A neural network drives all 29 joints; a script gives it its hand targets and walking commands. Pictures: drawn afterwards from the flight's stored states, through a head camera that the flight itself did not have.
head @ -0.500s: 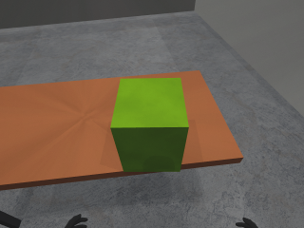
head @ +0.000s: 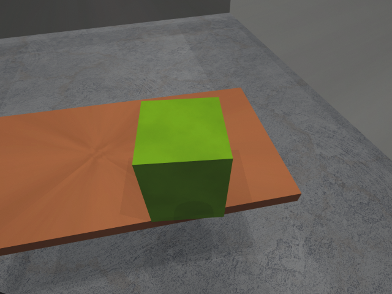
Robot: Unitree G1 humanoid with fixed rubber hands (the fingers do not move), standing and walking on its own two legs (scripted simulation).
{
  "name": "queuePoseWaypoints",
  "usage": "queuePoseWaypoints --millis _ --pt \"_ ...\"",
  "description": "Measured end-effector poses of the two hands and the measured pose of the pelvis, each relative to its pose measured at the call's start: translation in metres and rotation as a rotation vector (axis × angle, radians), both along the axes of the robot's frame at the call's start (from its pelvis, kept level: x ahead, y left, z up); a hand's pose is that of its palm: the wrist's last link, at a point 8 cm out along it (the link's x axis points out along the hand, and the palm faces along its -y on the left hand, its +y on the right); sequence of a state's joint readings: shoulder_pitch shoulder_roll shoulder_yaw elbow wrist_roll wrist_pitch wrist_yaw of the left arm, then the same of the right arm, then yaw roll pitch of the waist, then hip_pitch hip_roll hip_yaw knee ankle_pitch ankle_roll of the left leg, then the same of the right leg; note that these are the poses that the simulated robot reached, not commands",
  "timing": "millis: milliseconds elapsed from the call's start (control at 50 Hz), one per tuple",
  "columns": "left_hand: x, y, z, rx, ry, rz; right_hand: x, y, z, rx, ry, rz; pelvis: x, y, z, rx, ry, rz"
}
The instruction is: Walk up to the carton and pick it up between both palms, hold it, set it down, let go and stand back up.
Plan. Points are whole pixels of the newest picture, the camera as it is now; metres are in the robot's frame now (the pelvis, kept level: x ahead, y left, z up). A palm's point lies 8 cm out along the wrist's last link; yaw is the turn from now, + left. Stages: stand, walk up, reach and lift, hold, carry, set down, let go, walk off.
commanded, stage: stand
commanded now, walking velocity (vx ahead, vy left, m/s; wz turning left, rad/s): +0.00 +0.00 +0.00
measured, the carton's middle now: (184, 161) +0.46 +0.05 -0.01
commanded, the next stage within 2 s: none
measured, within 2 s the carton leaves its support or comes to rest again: neither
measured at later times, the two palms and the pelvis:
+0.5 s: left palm out of the picture +0.10 +0.23 -0.11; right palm out of the picture +0.03 -0.25 -0.13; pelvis +0.01 +0.00 +0.00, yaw -2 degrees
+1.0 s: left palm out of the picture +0.07 +0.25 -0.12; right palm out of the picture +0.01 -0.24 -0.14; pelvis +0.01 +0.01 +0.00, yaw -2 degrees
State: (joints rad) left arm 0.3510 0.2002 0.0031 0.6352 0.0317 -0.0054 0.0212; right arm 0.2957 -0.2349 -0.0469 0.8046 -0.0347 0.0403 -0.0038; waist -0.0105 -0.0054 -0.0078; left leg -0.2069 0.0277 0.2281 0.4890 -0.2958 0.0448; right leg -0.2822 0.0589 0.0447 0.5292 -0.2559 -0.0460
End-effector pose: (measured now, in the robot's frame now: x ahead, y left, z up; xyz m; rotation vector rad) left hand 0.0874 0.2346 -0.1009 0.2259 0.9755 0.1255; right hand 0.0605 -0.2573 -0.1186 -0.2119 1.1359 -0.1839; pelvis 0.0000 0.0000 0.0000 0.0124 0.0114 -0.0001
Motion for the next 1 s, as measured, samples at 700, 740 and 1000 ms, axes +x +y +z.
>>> queuePoseWaypoints --millis 700,740,1000 --pt "0.000 0.005 -0.008 0.014 0.075 -0.003 -0.046 0.012 -0.014 0.026 0.118 -0.085 0.006 0.006 0.000 -0.002 -0.009 -0.032" --pt "-0.005 0.005 -0.011 0.013 0.097 -0.002 -0.051 0.015 -0.016 0.033 0.142 -0.091 0.007 0.006 0.000 -0.002 -0.012 -0.036" --pt "-0.014 0.016 -0.019 0.017 0.157 0.019 -0.055 0.021 -0.018 0.023 0.172 -0.112 0.012 0.012 -0.001 -0.002 -0.021 -0.043"
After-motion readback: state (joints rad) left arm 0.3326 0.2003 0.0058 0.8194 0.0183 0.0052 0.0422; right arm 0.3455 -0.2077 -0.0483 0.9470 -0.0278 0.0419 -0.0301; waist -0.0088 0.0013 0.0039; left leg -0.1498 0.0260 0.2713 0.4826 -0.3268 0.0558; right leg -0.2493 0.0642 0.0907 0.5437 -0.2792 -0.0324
